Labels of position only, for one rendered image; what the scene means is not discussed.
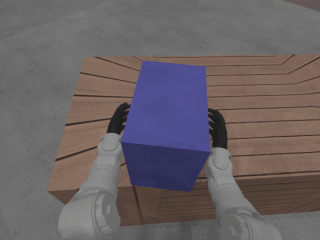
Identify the right robot hand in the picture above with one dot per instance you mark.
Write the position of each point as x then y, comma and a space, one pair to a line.
219, 132

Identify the carton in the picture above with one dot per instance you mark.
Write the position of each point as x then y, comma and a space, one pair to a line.
166, 138

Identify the pedestal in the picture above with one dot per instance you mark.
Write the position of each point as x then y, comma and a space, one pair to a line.
271, 107

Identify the robot left upper arm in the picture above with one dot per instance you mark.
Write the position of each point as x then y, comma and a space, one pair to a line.
94, 217

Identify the left robot forearm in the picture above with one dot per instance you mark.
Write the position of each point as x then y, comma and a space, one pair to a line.
104, 174

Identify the left robot hand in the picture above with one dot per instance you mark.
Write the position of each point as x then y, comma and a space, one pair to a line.
115, 124

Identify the robot right upper arm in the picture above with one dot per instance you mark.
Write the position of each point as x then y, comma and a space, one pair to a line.
238, 226

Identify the right robot forearm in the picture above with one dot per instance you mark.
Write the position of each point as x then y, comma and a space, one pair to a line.
226, 195

